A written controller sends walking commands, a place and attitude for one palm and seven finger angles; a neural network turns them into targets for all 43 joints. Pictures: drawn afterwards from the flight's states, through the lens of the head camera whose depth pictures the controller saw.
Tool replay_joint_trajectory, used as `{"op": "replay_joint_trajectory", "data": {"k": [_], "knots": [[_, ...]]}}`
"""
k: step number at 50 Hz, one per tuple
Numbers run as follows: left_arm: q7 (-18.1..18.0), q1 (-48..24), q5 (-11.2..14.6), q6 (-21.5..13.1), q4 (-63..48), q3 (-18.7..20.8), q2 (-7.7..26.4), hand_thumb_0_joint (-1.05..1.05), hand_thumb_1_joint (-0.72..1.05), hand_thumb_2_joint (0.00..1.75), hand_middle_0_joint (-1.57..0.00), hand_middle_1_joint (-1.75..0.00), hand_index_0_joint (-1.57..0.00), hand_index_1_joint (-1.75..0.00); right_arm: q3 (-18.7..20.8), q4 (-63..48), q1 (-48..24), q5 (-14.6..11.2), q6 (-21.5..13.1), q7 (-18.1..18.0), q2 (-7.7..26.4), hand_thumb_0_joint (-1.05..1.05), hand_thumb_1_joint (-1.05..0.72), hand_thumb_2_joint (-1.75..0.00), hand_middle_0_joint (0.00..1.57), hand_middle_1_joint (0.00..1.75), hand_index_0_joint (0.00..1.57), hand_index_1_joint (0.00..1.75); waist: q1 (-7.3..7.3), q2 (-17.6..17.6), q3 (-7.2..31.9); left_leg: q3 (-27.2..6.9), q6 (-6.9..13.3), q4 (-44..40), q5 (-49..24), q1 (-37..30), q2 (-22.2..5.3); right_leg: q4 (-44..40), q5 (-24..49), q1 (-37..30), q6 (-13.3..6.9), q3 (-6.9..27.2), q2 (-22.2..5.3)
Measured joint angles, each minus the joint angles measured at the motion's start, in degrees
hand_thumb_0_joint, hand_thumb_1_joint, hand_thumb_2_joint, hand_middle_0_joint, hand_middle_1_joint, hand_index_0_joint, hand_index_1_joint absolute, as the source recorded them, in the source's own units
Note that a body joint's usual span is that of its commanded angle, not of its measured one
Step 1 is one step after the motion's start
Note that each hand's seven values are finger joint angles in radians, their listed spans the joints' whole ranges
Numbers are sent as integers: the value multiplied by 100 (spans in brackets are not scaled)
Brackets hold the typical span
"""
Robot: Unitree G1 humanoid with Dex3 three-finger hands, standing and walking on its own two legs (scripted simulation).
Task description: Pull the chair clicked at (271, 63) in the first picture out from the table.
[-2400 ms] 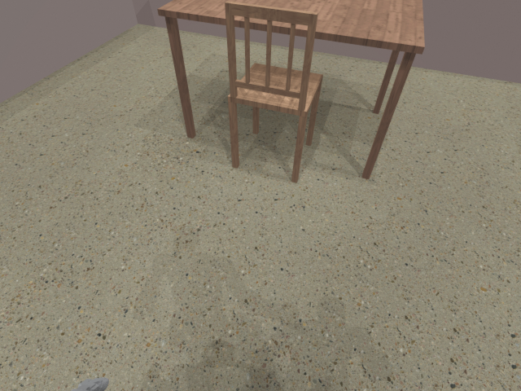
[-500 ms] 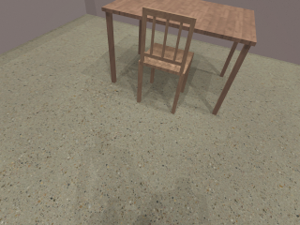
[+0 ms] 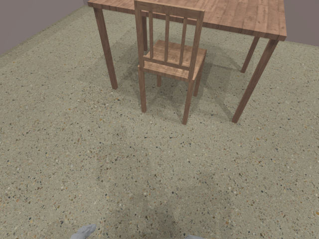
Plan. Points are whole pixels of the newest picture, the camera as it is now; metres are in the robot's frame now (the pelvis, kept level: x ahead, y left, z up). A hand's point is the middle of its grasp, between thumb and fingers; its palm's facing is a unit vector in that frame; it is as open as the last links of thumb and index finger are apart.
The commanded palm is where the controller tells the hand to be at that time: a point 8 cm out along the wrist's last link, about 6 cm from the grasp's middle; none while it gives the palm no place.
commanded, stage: walk to a spot facing it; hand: left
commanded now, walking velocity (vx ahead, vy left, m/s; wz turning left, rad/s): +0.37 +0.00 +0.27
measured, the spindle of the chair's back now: (166, 39) +1.11 -0.03 -0.07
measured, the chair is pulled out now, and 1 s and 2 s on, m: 0.00 0.00 0.00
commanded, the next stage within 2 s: turn to face it in 0.48 s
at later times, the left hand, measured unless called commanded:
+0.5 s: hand out of the picture +0.09 +0.19 -0.17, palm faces +0.24 -0.96 -0.14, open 7.4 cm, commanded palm none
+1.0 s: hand (105, 147) +0.45 +0.21 -0.15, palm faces -0.01 -0.96 -0.27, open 7.4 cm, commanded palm none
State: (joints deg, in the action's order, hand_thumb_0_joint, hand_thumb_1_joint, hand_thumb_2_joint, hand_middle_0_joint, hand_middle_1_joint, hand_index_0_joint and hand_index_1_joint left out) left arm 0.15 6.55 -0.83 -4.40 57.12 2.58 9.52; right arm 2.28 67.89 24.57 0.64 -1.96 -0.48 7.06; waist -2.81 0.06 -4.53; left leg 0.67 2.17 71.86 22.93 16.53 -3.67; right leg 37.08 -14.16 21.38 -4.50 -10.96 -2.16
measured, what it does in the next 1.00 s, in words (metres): walks ahead: left foot, then right foot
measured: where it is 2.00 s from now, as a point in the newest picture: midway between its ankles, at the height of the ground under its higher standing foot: (153, 212)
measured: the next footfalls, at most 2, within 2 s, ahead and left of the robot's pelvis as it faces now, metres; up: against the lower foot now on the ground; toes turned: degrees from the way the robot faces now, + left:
left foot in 0.42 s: +0.30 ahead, +0.16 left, +0.00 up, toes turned +17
right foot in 0.90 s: +0.47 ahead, -0.06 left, +0.00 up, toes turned -9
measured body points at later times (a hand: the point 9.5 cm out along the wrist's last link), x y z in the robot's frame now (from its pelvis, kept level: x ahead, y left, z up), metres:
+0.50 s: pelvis +0.22 +0.06 +0.00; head +0.25 +0.08 +0.45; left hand +0.08 +0.25 -0.15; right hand +0.36 -0.15 -0.13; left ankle +0.26 +0.15 -0.72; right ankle +0.10 -0.08 -0.65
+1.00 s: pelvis +0.36 +0.01 +0.00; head +0.40 -0.02 +0.45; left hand +0.45 +0.26 -0.13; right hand +0.37 -0.22 -0.17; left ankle +0.28 +0.15 -0.65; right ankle +0.43 -0.06 -0.72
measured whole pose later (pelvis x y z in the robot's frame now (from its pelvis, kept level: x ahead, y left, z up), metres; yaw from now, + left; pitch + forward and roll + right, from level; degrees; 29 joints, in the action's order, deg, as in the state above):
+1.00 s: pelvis +0.36 +0.01 +0.00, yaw -4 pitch -2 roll +2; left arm -0.5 10.1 -0.6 -0.5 54.9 3.6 10.1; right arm 3.0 59.7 12.9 0.7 1.6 -1.1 10.8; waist -0.4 2.6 -7.0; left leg 6.0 -3.0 65.2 29.8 19.7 -5.3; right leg 38.1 -13.3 23.5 -5.3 -6.5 -0.3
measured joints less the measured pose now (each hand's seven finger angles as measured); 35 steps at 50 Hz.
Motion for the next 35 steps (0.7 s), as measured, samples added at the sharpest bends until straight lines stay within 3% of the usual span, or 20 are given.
{"op": "replay_joint_trajectory", "data": {"k": [4, 9, 14, 20, 22, 25, 27, 30, 35], "knots": [[-142, 414, 18, -20, 185, 81, 18, -1, 95, 90, -21, -30, -20, -30, 98, -426, -594, 73, 39, 7, 203, 1, -91, -90, 20, 29, 19, 29, 53, 57, 228, 55, -76, 67, -686, 1205, -232, -699, 50, -631, 20, -134, 106], [-129, 983, -34, -6, 446, 26, 88, -1, 95, 90, -20, -30, -20, -30, 164, -806, -1139, 99, 119, 89, 337, 0, -92, -90, 19, 29, 19, 29, 137, 100, 460, 155, -260, -786, -1319, 1901, -436, -1335, -13, -1260, 73, -280, 198], [-102, 1445, -42, -21, 627, -67, 9, 0, 93, 90, -20, -30, -20, -30, 133, -976, -1506, 88, 147, 217, 339, 0, -92, -90, 19, 29, 19, 29, 323, 54, 412, 325, -292, -2158, -1563, 1796, -471, -1680, -221, -1774, 215, -439, 189], [-87, 1881, -60, 23, 792, -109, -86, 1, 92, 90, -20, -30, -20, -30, 31, -1052, -1792, 103, 89, 291, 261, 0, -91, -90, 19, 29, 19, 29, 608, -74, 162, 646, -28, -3431, -1125, 1065, -173, -1396, -870, -2206, 556, -660, -72], [-67, 2025, -26, 81, 878, -108, -138, 1, 91, 90, -20, -30, -20, -30, 11, -1119, -1813, 136, -38, 268, 263, 0, -91, -90, 19, 29, 19, 29, 590, -83, 116, 726, 122, -3701, -1353, 765, -29, -346, -1262, -1918, 603, -608, -337], [-39, 1893, 10, 222, 919, -107, -119, 1, 91, 90, -21, -30, -20, -30, -31, -1118, -1772, 81, -160, 156, 172, 0, -91, -90, 20, 29, 19, 30, 555, -148, -37, 807, 197, -3464, -852, 520, 121, 2311, -1401, -788, 511, 248, -419], [-40, 1725, 4, 252, 876, -62, -69, 1, 91, 90, -20, -30, -20, -30, 3, -1070, -1635, 13, -214, 58, 96, 0, -92, -90, 20, 29, 20, 30, 519, -193, -19, 859, 135, -3786, -802, 174, 196, 3156, -1080, -115, 515, 506, -440], [-54, 1391, -26, 290, 709, 9, 1, 1, 91, 90, -20, -30, -20, -30, 59, -1014, -1454, -3, -297, -68, 186, -3, -96, -90, 20, 30, 20, 30, 432, -241, 32, 909, 121, -4359, -912, -337, 293, 3206, -620, 590, 566, 662, -521], [-78, 864, -32, 375, 348, 73, 75, 1, 91, 90, -20, -30, -19, -30, -24, -741, -1063, 36, -195, -79, 242, -2, -95, -90, 20, 29, 20, 30, 429, -272, 188, 988, 48, -4939, -911, -967, 323, 2213, -32, 1073, 603, 728, -526]]}}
